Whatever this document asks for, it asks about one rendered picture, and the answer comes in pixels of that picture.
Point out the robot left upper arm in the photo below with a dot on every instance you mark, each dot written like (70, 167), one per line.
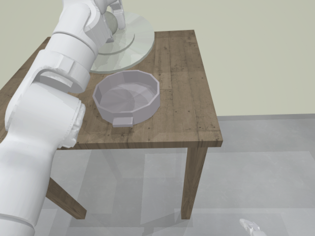
(46, 119)

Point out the robot right hand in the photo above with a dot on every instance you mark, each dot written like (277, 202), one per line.
(252, 228)

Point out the robot left hand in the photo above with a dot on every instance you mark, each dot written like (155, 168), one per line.
(118, 11)

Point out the lid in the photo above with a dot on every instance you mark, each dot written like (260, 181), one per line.
(131, 45)

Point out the knob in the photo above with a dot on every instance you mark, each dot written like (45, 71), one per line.
(112, 22)

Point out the table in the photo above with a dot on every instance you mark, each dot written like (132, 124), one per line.
(186, 117)

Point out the left robot forearm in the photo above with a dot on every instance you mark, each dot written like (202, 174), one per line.
(66, 61)

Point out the pot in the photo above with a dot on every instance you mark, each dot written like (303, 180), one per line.
(127, 98)

